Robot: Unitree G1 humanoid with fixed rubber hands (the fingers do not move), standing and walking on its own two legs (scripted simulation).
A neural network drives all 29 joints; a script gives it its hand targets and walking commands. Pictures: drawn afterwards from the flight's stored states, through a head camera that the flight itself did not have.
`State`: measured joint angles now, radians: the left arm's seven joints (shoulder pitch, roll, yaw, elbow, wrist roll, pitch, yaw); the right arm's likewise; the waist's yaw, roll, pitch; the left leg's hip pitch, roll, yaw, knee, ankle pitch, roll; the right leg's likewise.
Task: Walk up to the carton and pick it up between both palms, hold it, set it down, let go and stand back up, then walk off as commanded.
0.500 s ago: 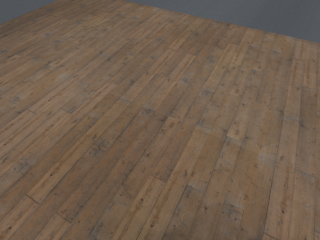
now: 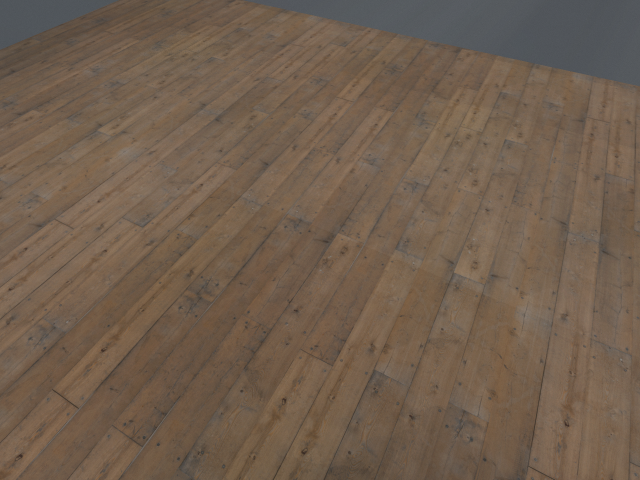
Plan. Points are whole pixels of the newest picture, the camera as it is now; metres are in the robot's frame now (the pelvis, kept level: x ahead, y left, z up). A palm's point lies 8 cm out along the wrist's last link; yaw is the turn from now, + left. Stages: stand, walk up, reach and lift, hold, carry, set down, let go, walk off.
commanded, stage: walk up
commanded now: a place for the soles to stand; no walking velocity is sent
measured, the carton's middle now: out of the picture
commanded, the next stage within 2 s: none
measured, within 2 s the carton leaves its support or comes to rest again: neither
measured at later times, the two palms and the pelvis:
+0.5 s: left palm out of the picture +0.03 +0.20 -0.11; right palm out of the picture +0.05 -0.38 -0.16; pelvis -0.05 -0.08 -0.02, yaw +1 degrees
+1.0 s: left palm out of the picture -0.04 +0.21 -0.14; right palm out of the picture -0.04 -0.39 -0.12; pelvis -0.14 -0.10 -0.03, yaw +6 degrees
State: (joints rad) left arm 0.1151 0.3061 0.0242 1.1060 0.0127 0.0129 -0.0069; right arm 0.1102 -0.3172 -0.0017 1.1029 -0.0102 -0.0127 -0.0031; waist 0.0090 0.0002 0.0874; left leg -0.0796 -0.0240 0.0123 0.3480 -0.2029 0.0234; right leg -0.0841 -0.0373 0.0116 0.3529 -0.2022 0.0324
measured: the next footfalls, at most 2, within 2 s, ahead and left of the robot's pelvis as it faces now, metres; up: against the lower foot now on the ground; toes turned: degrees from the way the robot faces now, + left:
right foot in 0.28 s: +0.03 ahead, -0.16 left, +0.00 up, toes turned +2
left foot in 0.74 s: -0.08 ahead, +0.02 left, +0.00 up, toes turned +4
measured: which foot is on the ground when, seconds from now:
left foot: down 0.00-0.30, up 0.32-0.72, down 0.74-1.00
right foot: down 0.00-0.02, up 0.04-0.26, down 0.28-0.78, up 0.80-1.00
